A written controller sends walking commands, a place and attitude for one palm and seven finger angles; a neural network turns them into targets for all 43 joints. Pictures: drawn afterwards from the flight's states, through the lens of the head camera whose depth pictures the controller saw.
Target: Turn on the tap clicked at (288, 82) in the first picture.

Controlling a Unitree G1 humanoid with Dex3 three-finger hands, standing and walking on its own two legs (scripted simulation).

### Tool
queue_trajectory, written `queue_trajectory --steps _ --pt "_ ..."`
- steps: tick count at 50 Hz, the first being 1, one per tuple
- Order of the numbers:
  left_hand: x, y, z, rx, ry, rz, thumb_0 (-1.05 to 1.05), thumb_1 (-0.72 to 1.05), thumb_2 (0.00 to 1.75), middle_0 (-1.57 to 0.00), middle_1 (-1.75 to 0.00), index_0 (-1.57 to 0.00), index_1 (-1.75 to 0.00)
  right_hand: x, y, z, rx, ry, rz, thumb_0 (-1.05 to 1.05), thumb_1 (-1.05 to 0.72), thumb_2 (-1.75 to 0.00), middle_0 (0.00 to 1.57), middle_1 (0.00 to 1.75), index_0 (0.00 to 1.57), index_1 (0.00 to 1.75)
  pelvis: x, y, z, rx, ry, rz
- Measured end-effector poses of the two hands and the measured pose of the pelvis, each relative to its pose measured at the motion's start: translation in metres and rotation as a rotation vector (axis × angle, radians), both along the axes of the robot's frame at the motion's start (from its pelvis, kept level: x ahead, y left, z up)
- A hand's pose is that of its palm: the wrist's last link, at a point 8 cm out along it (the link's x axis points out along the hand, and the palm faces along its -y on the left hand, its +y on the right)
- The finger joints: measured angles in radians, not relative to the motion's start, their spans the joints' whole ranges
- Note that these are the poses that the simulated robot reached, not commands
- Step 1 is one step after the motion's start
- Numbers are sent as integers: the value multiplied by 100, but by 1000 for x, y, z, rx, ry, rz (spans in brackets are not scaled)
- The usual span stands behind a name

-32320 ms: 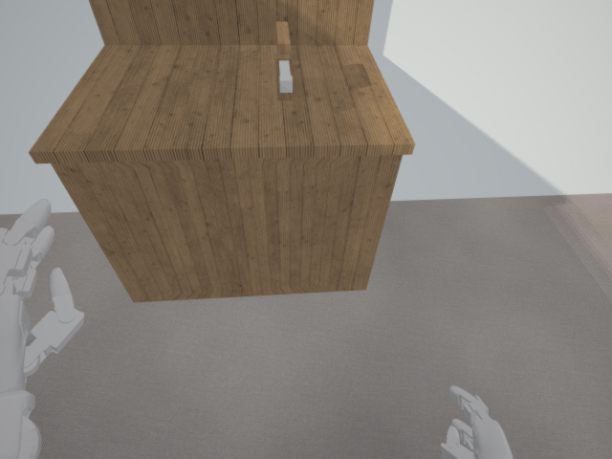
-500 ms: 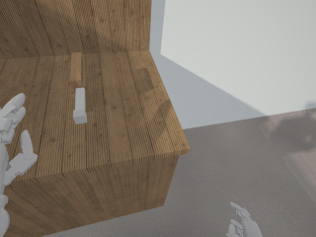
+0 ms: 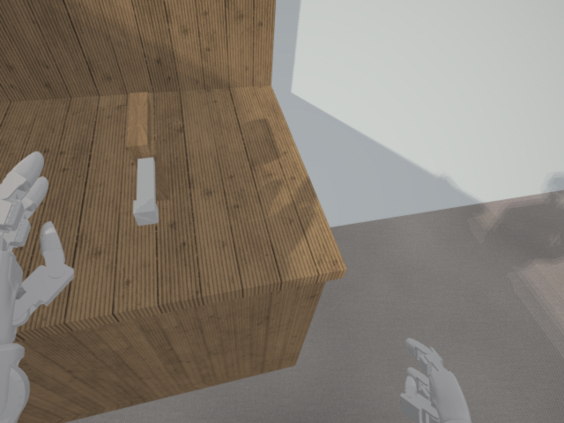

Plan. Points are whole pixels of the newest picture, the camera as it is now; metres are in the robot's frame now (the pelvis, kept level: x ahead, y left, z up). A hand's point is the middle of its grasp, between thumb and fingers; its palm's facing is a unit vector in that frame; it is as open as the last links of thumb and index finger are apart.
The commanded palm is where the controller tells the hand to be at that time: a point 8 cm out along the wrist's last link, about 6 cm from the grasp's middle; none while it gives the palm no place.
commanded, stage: look again from close up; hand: left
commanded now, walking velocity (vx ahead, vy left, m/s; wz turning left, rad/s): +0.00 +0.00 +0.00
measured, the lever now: (146, 211) +0.36 +0.24 +0.08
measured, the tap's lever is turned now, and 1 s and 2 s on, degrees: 0 0 0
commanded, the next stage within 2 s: turn the palm inward beside the body in 0.38 s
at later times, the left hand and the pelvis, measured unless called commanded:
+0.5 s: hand (74, 273) +0.22 +0.24 +0.16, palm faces +0.37 -0.84 -0.38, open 7.4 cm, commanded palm +0.15 +0.28 +0.17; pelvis -0.01 -0.01 +0.00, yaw +1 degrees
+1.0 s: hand (70, 314) +0.18 +0.23 +0.16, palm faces +0.57 -0.76 -0.31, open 7.4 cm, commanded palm +0.13 +0.25 +0.17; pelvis -0.02 -0.08 -0.02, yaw +5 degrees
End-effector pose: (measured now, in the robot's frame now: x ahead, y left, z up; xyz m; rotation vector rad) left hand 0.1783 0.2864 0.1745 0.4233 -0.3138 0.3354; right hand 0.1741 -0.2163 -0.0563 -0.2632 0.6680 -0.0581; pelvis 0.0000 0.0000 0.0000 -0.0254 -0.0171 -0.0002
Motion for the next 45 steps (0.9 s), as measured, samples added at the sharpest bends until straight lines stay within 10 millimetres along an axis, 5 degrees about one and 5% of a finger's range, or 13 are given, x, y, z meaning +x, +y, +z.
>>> queue_trajectory --steps 24,28,32,40,45 --pt "-5 -8 -2 -1 35 14 2 89 90 -21 -31 -21 -30 -14 -13 -6 6 26 -37 1 -90 -90 20 30 20 30 -4 -7 1 3 -5 3" --pt "14 10 26 152 -19 37 2 89 90 -22 -31 -22 -30 -14 -10 -17 -28 67 81 1 -90 -90 20 30 20 30 -9 -14 -4 23 4 47" --pt "19 21 27 -36 25 79 2 89 90 -21 -31 -21 -30 -11 -18 -29 26 84 67 1 -90 -90 21 30 20 30 -9 -18 -5 37 16 24" --pt "-27 -29 -26 -62 232 27 2 90 90 -21 -31 -21 -30 1 -46 -27 37 26 53 1 -90 -90 21 30 20 30 -15 -39 -11 39 23 26" --pt "-54 -31 -13 -46 23 161 2 89 90 -22 -31 -22 -30 6 -61 -29 -4 20 99 1 -90 -90 20 30 20 30 -21 -62 -17 33 20 65"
